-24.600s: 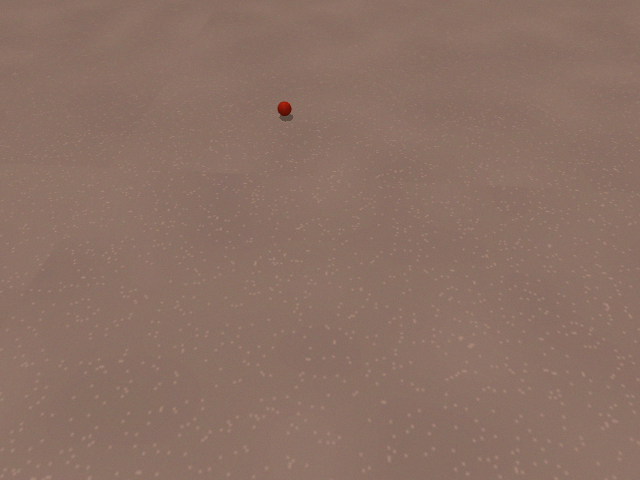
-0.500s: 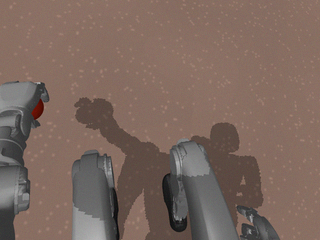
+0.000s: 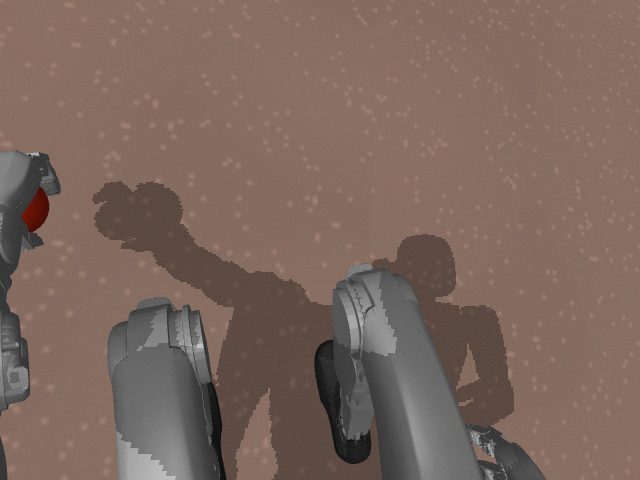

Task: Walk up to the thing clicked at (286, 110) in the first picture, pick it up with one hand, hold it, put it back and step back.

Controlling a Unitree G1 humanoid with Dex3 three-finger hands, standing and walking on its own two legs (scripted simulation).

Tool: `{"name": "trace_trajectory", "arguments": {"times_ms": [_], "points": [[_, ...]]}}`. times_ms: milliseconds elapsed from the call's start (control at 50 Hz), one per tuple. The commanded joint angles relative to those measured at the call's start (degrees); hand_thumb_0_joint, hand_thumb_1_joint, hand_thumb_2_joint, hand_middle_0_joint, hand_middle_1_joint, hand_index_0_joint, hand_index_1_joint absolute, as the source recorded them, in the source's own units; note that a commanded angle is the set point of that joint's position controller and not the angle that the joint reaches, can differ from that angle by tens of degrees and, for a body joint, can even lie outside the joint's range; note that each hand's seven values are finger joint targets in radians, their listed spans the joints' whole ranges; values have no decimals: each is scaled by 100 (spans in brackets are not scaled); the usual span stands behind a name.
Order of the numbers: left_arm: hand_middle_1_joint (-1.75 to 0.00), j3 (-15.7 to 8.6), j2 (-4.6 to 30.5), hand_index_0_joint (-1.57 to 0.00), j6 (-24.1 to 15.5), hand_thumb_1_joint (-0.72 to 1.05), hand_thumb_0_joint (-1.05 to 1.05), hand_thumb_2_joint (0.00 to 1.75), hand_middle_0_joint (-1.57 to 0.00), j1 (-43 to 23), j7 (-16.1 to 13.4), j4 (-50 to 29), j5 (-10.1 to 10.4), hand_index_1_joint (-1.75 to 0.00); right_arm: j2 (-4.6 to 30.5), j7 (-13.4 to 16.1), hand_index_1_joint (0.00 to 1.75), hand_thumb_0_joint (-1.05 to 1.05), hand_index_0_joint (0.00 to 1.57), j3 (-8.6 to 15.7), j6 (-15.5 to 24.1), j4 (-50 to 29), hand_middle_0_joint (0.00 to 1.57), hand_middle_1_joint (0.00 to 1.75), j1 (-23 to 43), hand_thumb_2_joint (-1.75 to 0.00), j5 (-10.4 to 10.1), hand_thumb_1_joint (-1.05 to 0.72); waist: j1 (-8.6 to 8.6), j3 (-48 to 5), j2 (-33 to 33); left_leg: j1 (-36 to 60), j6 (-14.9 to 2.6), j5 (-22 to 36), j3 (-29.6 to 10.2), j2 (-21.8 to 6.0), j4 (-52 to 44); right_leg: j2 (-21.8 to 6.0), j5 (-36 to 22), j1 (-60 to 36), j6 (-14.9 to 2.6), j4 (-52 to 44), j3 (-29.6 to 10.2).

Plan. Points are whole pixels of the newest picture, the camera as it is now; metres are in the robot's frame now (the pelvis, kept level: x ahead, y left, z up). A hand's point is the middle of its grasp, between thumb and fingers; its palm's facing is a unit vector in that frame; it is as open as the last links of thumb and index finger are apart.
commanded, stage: lower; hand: left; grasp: from above
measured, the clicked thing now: (10, 205) +0.46 +0.33 -0.17
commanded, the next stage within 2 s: rest in 0.42 s
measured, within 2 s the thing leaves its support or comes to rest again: rests again in 1.76 s
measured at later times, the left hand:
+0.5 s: hand (39, 224) +0.45 +0.31 -0.22, palm faces -0.47 -0.09 -0.88, open 8.8 cm
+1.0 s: hand (55, 226) +0.45 +0.31 -0.26, palm faces -0.47 -0.11 -0.87, open 8.8 cm
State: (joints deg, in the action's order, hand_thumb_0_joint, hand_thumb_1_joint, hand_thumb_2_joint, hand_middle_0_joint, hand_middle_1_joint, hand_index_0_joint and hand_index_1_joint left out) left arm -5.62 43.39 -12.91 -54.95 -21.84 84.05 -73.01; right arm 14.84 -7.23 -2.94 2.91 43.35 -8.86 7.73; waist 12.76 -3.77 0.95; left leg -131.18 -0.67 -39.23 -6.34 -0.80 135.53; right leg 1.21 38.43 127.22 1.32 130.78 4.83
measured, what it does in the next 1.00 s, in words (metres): stands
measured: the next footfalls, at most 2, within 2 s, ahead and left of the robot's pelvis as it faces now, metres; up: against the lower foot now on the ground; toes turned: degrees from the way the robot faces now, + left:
none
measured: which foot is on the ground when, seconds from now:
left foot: down 0.00-1.00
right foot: down 0.00-1.00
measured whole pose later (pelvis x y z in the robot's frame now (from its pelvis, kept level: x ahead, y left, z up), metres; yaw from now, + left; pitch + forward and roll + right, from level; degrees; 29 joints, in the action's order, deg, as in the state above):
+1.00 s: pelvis +0.01 +0.00 -0.04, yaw -4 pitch +31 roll -11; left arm -9.8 52.0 -16.1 -55.8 -29.7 92.0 -76.3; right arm 16.5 -10.0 -9.6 6.2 41.4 -6.4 12.3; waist 16.8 3.4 5.2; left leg -136.1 -0.2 -41.6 -10.7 -0.7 145.1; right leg 2.2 39.3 130.8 1.7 137.5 8.4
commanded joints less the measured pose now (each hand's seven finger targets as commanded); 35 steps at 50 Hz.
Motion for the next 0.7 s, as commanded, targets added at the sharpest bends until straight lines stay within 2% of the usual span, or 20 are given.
{"name": "trace_trajectory", "arguments": {"times_ms": [0, 80, 160, 180, 240, 260, 280, 300, 320, 380, 400, 480, 500, 520, 540, 560, 600, 640, 660, 680], "points": [[-92, -161, 1614, -89, -15, 54, 0, 87, -86, -1846, -230, -862, 67, -88, 1439, 67, 30, 0, 20, 415, 32, -108, 20, 30, -1075, -90, -32, -91, -51, -3885, -1772, 2894, -75, 932, 394, 102, -1411, 172, -1053, -1828, -368, -1238, 353], [-91, -140, 1559, -90, -1, 55, 0, 87, -87, -1856, -240, -880, 75, -88, 1487, 57, 30, 0, 20, 423, 32, -113, 20, 30, -1088, -90, -34, -91, -31, -3779, -1911, 3111, -25, 917, 278, 86, -1468, 144, -1037, -1523, -397, -1105, 418], [-91, -50, 1446, -88, -30, 50, 0, 81, -84, -1753, -228, -558, 84, -86, 1476, 29, 30, 0, 20, 354, 35, -109, 20, 30, -1103, -90, -4, -91, 116, -3525, -1670, 2804, -65, 972, 288, 92, -1294, 155, -1124, -1618, -356, -1093, 429], [-92, -123, 1575, -89, -53, 51, 0, 82, -85, -1846, -242, -576, 79, -88, 1501, 21, 30, 0, 20, 325, 42, -129, 20, 30, -1127, -90, 8, -91, 135, -3529, -1626, 2719, -81, 1002, 297, 96, -1262, 156, -1153, -1670, -338, -1102, 433], [-92, -67, 1561, -90, -119, 53, 0, 81, -86, -1818, -278, -450, 90, -87, 1503, 10, 30, 0, 20, 273, 67, -108, 20, 30, -1074, -90, 32, -91, 142, -3446, -1648, 2669, -83, 964, 306, 92, -1169, 174, -1122, -1621, -337, -1060, 441], [-93, -144, 1693, -91, -156, 54, 0, 82, -86, -1936, -306, -520, 62, -88, 1541, 3, 30, 0, 20, 245, 77, -108, 20, 30, -1114, -90, 69, -91, 197, -3502, -1642, 2654, -95, 1018, 314, 90, -1074, 172, -1184, -1708, -313, -1060, 447], [-93, -115, 1697, -91, -175, 53, 0, 81, -86, -1795, -322, -372, 27, -89, 1531, -4, 30, 0, 20, 220, 90, -96, 20, 30, -1104, -90, 79, -92, 163, -3456, -1597, 2610, -98, 1055, 322, 86, -1010, 187, -1226, -1735, -309, -1030, 439], [-95, -194, 1814, -91, -210, 55, 0, 81, -86, -1857, -346, -386, 21, -90, 1550, -16, 30, 0, 20, 208, 103, -96, 20, 30, -1106, -90, 95, -91, 195, -3426, -1559, 2524, -110, 1028, 326, 87, -958, 187, -1202, -1737, -300, -1014, 444], [-93, -307, 1979, -91, -262, 54, 0, 81, -86, -1957, -406, -565, -4, -88, 1574, -8, 30, 0, 20, 202, 96, -98, 20, 30, -1075, -90, 106, -91, 112, -3580, -1711, 2592, -90, 1038, 315, 94, -981, 184, -1184, -1733, -316, -973, 452], [-94, -393, 2093, -92, -334, 56, 0, 83, -87, -1939, -534, -686, -104, -89, 1587, -21, 30, 0, 20, 172, 110, -121, 20, 30, -1044, -90, 148, -91, 107, -3773, -2062, 2884, -40, 1173, 274, 71, -930, 207, -1279, -1661, -337, -819, 508], [-96, -388, 2014, -93, -310, 58, 0, 83, -87, -1757, -579, -414, -137, -91, 1590, -36, 30, 0, 20, 177, 122, -115, 20, 30, -1062, -90, 165, -91, 153, -3602, -1964, 2832, -48, 1143, 277, 73, -884, 201, -1260, -1565, -334, -802, 524], [-97, -525, 2158, -91, -294, 56, 0, 88, -87, -1806, -728, -481, -168, -93, 1633, -52, 30, 0, 20, 165, 122, -123, 20, 30, -1012, -90, 214, -91, 130, -3639, -2124, 2881, -26, 1127, 241, 69, -889, 208, -1223, -1438, -350, -697, 588], [-99, -509, 2090, -92, -259, 58, 0, 87, -87, -1735, -745, -352, -167, -94, 1645, -66, 30, 0, 20, 173, 141, -129, 20, 30, -1037, -90, 227, -91, 168, -3497, -2143, 2866, -22, 1109, 238, 65, -875, 193, -1200, -1360, -351, -674, 602], [-95, -440, 2055, -91, -257, 57, 0, 90, -87, -1811, -764, -491, -193, -90, 1620, -78, 30, 0, 20, 149, 148, -121, 20, 30, -1022, -90, 247, -90, 182, -3629, -2248, 2918, -21, 1169, 234, 55, -854, 230, -1285, -1441, -342, -682, 590], [-94, -415, 2062, -90, -228, 55, 0, 89, -86, -1789, -779, -227, -204, -90, 1642, -94, 30, 0, 20, 129, 158, -96, 20, 30, -1016, -90, 252, -90, 261, -3490, -2113, 2735, -46, 1111, 236, 56, -788, 226, -1278, -1413, -331, -679, 592], [-93, -369, 1984, -90, -197, 55, 0, 87, -86, -1745, -788, -134, -179, -89, 1637, -98, 30, 0, 20, 114, 173, -82, 20, 30, -1031, -90, 253, -90, 266, -3355, -1974, 2670, -60, 1106, 230, 54, -765, 237, -1287, -1400, -322, -694, 596], [-92, -478, 2152, -88, -183, 52, 0, 90, -84, -1676, -824, -197, -128, -89, 1669, -106, 30, 0, 20, 92, 169, -93, 20, 30, -1025, -89, 257, -90, 182, -3580, -1997, 2620, -65, 1198, 222, 54, -740, 247, -1382, -1589, -309, -672, 585], [-95, -429, 2097, -88, -164, 54, 0, 88, -84, -1613, -823, -16, -90, -90, 1685, -126, 30, 0, 20, 62, 204, -110, 20, 30, -1027, -89, 279, -90, 241, -3341, -2009, 2571, -56, 1174, 210, 54, -699, 231, -1331, -1473, -317, -618, 617], [-95, -355, 2026, -87, -175, 53, 0, 88, -83, -1682, -800, -24, -104, -90, 1664, -135, 30, 0, 20, 38, 211, -85, 20, 30, -1038, -89, 299, -90, 327, -3407, -1900, 2501, -73, 1155, 181, 35, -663, 265, -1362, -1570, -298, -628, 622], [-95, -340, 2072, -88, -181, 54, 0, 88, -84, -1711, -784, 103, -139, -90, 1719, -146, 30, 0, 20, 15, 229, -92, 20, 30, -1049, -89, 319, -90, 405, -3211, -1804, 2362, -86, 1086, 193, 47, -591, 252, -1296, -1503, -304, -628, 640]]}}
